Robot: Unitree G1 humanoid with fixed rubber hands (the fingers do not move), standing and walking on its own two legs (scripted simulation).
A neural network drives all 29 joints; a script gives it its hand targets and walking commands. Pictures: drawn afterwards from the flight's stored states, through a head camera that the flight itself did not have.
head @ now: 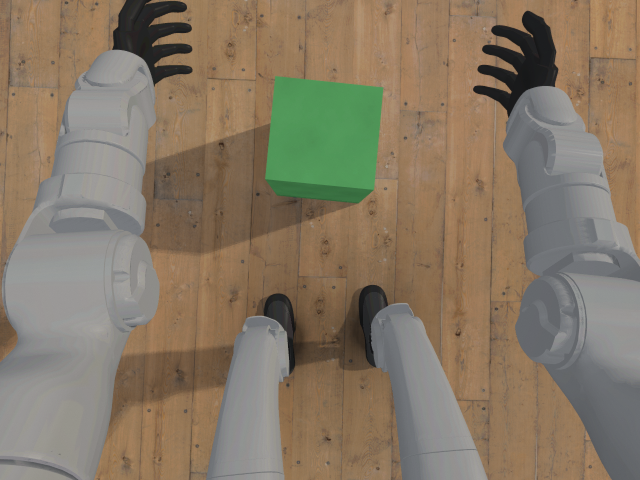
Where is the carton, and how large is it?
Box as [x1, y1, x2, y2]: [265, 76, 382, 202]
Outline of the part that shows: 275,76 265,179 277,195 359,202 373,189 382,87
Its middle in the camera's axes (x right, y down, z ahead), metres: +0.00 -0.20 +0.86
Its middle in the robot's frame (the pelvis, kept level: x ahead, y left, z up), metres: +0.56 -0.03 -0.54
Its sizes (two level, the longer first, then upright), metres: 0.210 0.200 0.250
